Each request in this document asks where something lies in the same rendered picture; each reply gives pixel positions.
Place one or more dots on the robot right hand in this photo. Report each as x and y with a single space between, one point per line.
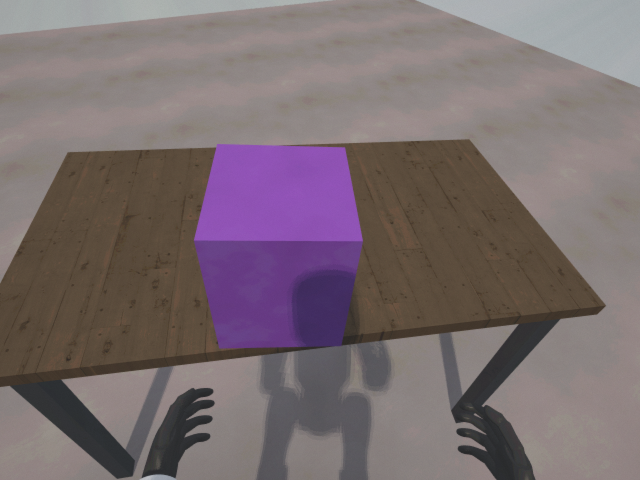
505 456

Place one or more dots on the robot left hand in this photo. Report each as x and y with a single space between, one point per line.
169 443

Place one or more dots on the table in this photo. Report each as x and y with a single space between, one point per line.
107 277

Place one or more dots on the carton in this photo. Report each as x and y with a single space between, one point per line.
278 242

